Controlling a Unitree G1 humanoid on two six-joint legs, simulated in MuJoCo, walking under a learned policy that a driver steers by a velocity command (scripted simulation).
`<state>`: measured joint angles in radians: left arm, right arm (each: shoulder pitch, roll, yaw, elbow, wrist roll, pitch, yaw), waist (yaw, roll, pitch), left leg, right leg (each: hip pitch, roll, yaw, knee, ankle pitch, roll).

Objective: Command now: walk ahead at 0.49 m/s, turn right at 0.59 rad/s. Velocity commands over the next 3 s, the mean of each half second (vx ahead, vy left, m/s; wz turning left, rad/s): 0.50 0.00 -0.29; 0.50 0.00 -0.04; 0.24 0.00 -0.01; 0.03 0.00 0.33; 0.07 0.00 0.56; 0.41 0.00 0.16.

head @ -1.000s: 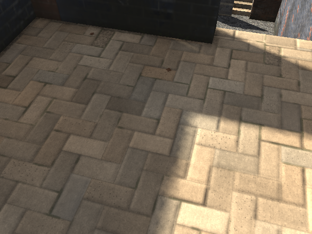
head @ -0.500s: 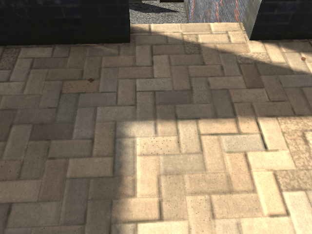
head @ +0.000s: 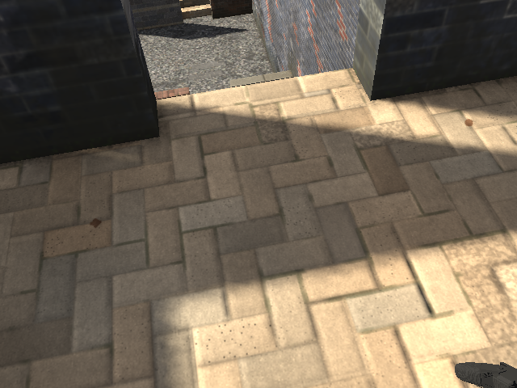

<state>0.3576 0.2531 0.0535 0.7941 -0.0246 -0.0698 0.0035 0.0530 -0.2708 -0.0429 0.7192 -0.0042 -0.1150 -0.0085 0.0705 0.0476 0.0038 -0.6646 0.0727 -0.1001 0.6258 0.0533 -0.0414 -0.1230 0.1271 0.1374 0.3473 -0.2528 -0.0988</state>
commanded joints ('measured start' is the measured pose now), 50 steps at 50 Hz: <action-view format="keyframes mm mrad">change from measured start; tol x32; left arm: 1 29 158 39 -48 -7 -3 13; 28 -405 60 -10 -208 2 -31 -39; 34 94 307 72 -90 32 -27 -27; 50 14 168 27 0 12 -30 -11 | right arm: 1 -119 -80 -16 -104 8 -31 20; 8 400 -273 -86 19 -14 -35 24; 34 464 5 24 52 10 16 8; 50 -2 -41 -3 -51 12 26 25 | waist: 1 6 -133 11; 6 -117 -163 -108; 8 -108 321 -364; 28 -151 48 54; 34 2 -372 -365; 50 -10 -94 42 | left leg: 1 90 -52 22 -104 20 10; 6 451 -49 47 -194 -91 117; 8 1051 321 -609 -263 -303 367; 14 566 141 -224 -428 -141 254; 32 609 105 39 -100 316 159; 35 -110 -71 -20 663 -620 73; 50 -16 32 77 43 60 40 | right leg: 1 -30 -256 229 -43 151 -130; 6 14 -209 228 234 402 -63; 8 -500 9 46 843 -266 46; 10 -672 -96 88 990 -198 39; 29 -450 -171 -127 190 196 43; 32 -58 -128 -164 123 187 -22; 34 525 -527 512 33 53 -250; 40 -4 -349 147 -156 231 -150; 50 22 -308 -38 -214 307 -112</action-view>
